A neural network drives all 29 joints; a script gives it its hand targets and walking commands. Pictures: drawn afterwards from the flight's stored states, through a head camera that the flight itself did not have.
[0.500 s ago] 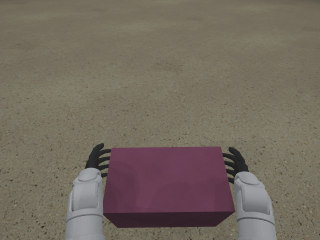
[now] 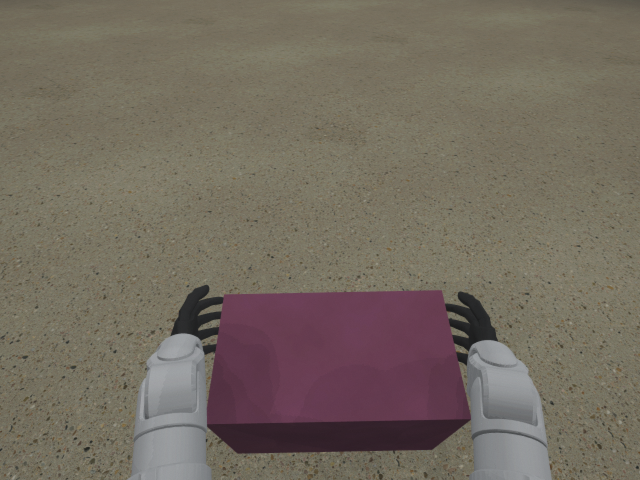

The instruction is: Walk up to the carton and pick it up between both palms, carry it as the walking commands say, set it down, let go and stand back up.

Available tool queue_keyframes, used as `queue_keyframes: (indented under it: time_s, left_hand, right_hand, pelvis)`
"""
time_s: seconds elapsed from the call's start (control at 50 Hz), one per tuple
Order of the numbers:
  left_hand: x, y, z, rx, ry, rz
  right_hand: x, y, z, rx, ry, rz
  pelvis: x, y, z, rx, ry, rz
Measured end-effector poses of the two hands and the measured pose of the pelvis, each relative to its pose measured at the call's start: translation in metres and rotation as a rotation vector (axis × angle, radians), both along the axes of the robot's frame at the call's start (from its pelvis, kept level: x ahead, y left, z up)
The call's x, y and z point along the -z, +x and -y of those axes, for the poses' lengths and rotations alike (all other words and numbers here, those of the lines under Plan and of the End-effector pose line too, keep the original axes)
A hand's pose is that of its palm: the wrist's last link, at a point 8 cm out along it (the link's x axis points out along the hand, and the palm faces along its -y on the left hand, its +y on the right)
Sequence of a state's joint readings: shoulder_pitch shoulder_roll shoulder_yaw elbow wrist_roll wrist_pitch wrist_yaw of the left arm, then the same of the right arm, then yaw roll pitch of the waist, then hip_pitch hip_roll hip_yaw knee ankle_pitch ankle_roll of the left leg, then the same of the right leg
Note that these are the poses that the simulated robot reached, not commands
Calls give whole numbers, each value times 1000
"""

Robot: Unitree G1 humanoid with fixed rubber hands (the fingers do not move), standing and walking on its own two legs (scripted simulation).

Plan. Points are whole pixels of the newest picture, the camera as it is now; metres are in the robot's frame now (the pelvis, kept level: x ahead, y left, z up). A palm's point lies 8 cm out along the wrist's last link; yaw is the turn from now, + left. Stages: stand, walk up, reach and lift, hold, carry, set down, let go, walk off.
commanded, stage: hold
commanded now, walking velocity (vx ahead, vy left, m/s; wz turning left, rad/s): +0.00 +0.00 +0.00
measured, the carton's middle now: (333, 376) +0.28 +0.00 -0.03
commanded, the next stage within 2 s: carry in 0.88 s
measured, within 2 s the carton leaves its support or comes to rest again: neither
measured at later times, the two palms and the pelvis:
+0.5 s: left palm (186, 343) +0.28 +0.18 +0.05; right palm (479, 351) +0.28 -0.18 +0.05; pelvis +0.00 +0.00 +0.00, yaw +0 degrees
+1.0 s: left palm (183, 344) +0.28 +0.19 +0.05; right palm (472, 347) +0.29 -0.18 +0.04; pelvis +0.00 +0.01 -0.01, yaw +2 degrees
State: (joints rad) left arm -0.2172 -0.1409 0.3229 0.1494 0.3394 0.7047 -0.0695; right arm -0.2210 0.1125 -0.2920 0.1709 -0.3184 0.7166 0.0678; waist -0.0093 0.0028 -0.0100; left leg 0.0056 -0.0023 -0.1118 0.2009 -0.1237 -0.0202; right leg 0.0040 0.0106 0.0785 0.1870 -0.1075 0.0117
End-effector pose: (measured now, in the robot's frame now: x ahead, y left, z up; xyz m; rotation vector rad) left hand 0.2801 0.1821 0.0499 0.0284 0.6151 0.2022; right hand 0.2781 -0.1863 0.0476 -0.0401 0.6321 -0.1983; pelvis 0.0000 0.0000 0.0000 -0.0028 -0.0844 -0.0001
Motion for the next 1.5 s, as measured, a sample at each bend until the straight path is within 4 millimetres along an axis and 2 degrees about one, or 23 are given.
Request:
queue_keyframes:
  time_s: [0.86, 0.98, 1.06, 1.16, 1.22, 1.28, 1.38, 1.5]
  left_hand:
    - [2, 1, -2, 7, 4, 0]
    - [3, 4, -3, -12, 1, 29]
    - [4, -5, -21, -65, 4, 29]
    - [1, -16, -64, -149, -27, 53]
    - [3, -28, -92, -178, -35, 3]
    - [-1, -40, -112, -217, -61, -22]
    - [-10, -53, -128, -261, -73, -11]
    - [-14, -71, -139, -312, -54, -21]
  right_hand:
    - [2, 0, -2, 6, 2, 2]
    - [4, 6, -5, 19, 1, 32]
    - [2, 11, -24, -9, 9, 31]
    - [-6, 18, -70, -48, 24, 52]
    - [-1, 12, -98, -58, 44, -1]
    - [-1, 5, -119, -74, 49, -31]
    - [-7, 2, -138, -90, 61, -30]
    - [-1, 0, -152, -123, 83, -54]
  pelvis:
    - [0, 4, -3, -4, 0, 1]
    - [12, 0, -9, -28, -14, -90]
    - [18, -2, -23, -58, -3, -128]
    - [30, -5, -51, -98, 22, -155]
    - [30, -8, -64, -100, 15, -162]
    - [28, -10, -73, -117, -1, -172]
    - [29, -15, -84, -157, -16, -189]
    - [32, -21, -95, -215, -26, -188]
